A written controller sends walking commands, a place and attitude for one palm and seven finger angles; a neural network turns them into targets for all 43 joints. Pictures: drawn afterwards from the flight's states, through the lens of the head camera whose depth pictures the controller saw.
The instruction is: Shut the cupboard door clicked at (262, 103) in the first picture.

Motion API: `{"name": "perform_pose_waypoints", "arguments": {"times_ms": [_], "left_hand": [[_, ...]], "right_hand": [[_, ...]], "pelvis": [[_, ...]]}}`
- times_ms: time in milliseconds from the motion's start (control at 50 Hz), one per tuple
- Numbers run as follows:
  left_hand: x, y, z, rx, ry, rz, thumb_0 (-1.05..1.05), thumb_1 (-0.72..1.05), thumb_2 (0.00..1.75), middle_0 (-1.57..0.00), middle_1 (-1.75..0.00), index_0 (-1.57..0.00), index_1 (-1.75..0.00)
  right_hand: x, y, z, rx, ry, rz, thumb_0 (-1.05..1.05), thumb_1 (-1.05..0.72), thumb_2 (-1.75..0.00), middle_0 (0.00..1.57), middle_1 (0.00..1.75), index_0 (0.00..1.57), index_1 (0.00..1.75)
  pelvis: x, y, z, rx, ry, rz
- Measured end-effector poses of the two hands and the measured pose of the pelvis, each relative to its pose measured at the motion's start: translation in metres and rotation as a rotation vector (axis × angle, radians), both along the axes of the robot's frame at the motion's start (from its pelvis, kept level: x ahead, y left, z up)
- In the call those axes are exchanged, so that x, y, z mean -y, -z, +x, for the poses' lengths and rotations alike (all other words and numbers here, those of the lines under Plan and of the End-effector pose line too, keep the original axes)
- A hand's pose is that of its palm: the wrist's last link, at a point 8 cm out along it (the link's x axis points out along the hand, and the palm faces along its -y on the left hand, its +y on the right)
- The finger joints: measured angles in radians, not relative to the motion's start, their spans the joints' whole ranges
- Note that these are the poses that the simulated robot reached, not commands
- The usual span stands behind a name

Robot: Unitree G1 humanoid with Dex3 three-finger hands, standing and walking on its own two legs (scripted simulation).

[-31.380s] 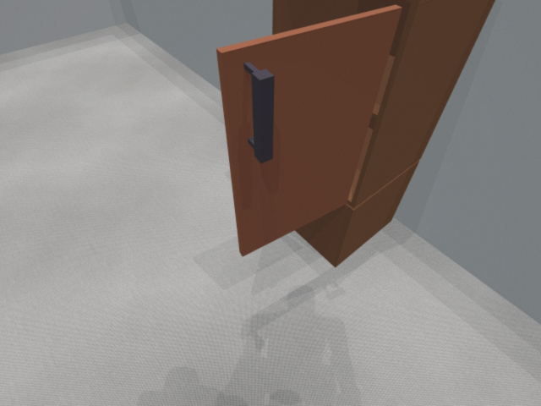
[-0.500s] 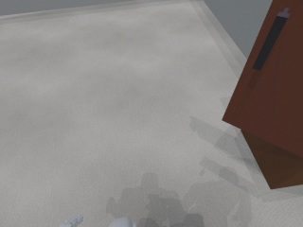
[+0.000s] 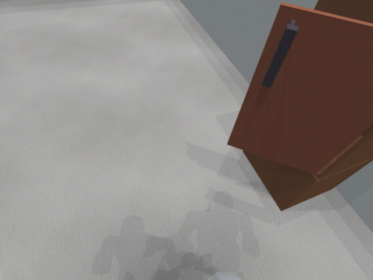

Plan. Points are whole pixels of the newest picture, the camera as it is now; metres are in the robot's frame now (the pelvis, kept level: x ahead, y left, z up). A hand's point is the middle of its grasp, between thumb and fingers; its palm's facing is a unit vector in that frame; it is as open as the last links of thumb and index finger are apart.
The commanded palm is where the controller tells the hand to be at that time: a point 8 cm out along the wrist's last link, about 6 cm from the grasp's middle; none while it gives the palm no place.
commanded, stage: turn to face it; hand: left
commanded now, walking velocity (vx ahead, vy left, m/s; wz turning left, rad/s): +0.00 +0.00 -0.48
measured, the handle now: (279, 54) +0.66 -0.19 +0.14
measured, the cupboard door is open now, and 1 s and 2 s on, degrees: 47 47 47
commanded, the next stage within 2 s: take the last steps up to it in 0.42 s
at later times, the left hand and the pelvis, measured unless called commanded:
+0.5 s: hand out of the picture +0.12 +0.14 -0.16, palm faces -0.19 -0.96 -0.22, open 7.4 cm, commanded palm none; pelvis +0.02 -0.03 +0.00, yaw -12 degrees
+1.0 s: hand (155, 242) +0.22 +0.09 -0.16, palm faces -0.40 -0.90 -0.19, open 7.4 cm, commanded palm none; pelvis +0.08 -0.07 +0.00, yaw -21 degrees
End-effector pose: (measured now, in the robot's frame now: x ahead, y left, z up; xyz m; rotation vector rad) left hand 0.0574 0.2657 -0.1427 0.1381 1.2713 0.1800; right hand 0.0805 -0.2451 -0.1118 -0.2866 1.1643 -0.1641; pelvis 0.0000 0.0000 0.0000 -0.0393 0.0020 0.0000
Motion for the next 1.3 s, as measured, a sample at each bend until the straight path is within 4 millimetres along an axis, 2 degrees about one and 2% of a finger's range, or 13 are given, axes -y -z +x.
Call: {"name": "perform_pose_waypoints", "arguments": {"times_ms": [100, 220, 280, 360, 480, 620, 700, 820, 920, 1060, 1100, 1140, 1300], "left_hand": [[0.01, -0.011, 0.037, 0.035, 0.091, 0.027, 0.01, 0.91, 0.9, -0.2, -0.29, -0.19, -0.3], [0.044, -0.016, 0.077, 0.113, 0.206, 0.078, 0.01, 0.91, 0.9, -0.2, -0.29, -0.19, -0.3], [0.061, -0.023, 0.08, 0.118, 0.236, 0.084, 0.01, 0.91, 0.9, -0.2, -0.29, -0.19, -0.3], [0.074, -0.026, 0.074, 0.083, 0.251, 0.073, 0.0, 0.91, 0.9, -0.2, -0.29, -0.2, -0.3], [0.081, -0.014, 0.067, 0.034, 0.262, 0.023, 0.01, 0.91, 0.9, -0.2, -0.3, -0.2, -0.3], [0.064, 0.017, 0.068, -0.028, 0.249, -0.035, 0.01, 0.91, 0.9, -0.2, -0.3, -0.2, -0.3], [0.059, 0.015, 0.078, -0.064, 0.293, -0.045, 0.01, 0.91, 0.9, -0.2, -0.29, -0.2, -0.3], [0.065, -0.001, 0.11, -0.048, 0.337, -0.045, 0.01, 0.91, 0.9, -0.2, -0.29, -0.19, -0.3], [0.091, -0.007, 0.145, -0.04, 0.405, -0.026, 0.01, 0.91, 0.9, -0.2, -0.29, -0.19, -0.3], [0.161, -0.004, 0.204, 0.047, 0.501, 0.0, 0.01, 0.91, 0.9, -0.2, -0.29, -0.19, -0.3], [0.179, -0.004, 0.211, 0.074, 0.491, 0.001, 0.01, 0.91, 0.9, -0.2, -0.29, -0.19, -0.3], [0.192, -0.007, 0.211, 0.075, 0.472, -0.005, 0.0, 0.91, 0.9, -0.2, -0.29, -0.19, -0.3], [0.21, 0.005, 0.198, -0.051, 0.415, -0.014, 0.0, 0.93, 0.9, -0.2, -0.29, -0.2, -0.3]], "right_hand": [[0.011, 0.01, -0.036, -0.049, 0.097, 0.03, 0.01, -0.9, -0.9, 0.2, 0.3, 0.2, 0.3], [0.04, 0.042, -0.079, -0.11, 0.224, 0.08, 0.01, -0.9, -0.9, 0.2, 0.3, 0.2, 0.3], [0.05, 0.046, -0.09, -0.143, 0.271, 0.085, 0.01, -0.91, -0.9, 0.2, 0.3, 0.2, 0.3], [0.054, 0.037, -0.09, -0.128, 0.306, 0.091, 0.01, -0.91, -0.9, 0.2, 0.3, 0.2, 0.3], [0.048, 0.025, -0.079, -0.093, 0.328, 0.083, 0.01, -0.91, -0.9, 0.2, 0.3, 0.2, 0.3], [0.023, 0.022, -0.065, -0.05, 0.331, 0.034, 0.01, -0.91, -0.9, 0.2, 0.3, 0.2, 0.3], [0.008, 0.011, -0.076, -0.061, 0.358, 0.035, 0.01, -0.91, -0.9, 0.2, 0.3, 0.2, 0.3], [-0.001, 0.002, -0.107, -0.151, 0.428, 0.055, 0.01, -0.91, -0.9, 0.2, 0.3, 0.2, 0.3], [0.006, 0.004, -0.133, -0.225, 0.515, 0.081, 0.01, -0.9, -0.9, 0.2, 0.3, 0.2, 0.3], [0.043, 0.03, -0.155, -0.315, 0.609, 0.139, 0.01, -0.9, -0.9, 0.2, 0.3, 0.2, 0.3], [0.058, 0.037, -0.148, -0.34, 0.606, 0.149, 0.01, -0.91, -0.9, 0.2, 0.3, 0.2, 0.3], [0.076, 0.036, -0.129, -0.326, 0.592, 0.144, 0.01, -0.91, -0.9, 0.2, 0.3, 0.2, 0.3], [0.136, 0.021, -0.002, -0.088, 0.502, 0.094, 0.01, -0.91, -0.9, 0.19, 0.3, 0.2, 0.3]], "pelvis": [[0.006, -0.001, 0.001, -0.003, 0.057, 0.003], [0.029, 0.015, 0.005, 0.002, 0.125, 0.033], [0.033, 0.012, 0.006, 0.007, 0.143, 0.033], [0.037, 0.003, 0.009, 0.009, 0.176, 0.05], [0.034, 0.0, 0.017, 0.011, 0.207, 0.045], [0.015, 0.012, 0.033, 0.013, 0.24, 0.013], [0.014, 0.004, 0.04, 0.013, 0.28, 0.005], [0.022, -0.009, 0.054, -0.008, 0.309, -0.003], [0.042, -0.009, 0.066, -0.016, 0.347, 0.007], [0.095, 0.01, 0.089, -0.013, 0.384, 0.04], [0.106, 0.012, 0.095, -0.008, 0.385, 0.025], [0.115, 0.008, 0.103, -0.004, 0.379, 0.021], [0.146, 0.001, 0.144, 0.004, 0.373, 0.011]]}}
